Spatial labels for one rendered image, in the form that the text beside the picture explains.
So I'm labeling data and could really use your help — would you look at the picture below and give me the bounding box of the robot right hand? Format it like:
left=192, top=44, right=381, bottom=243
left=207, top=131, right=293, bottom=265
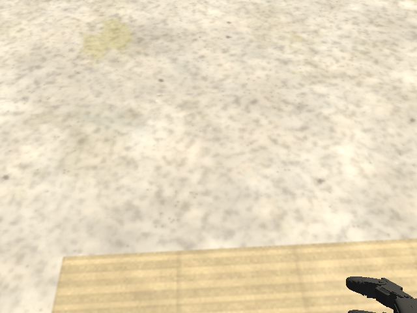
left=346, top=276, right=417, bottom=313

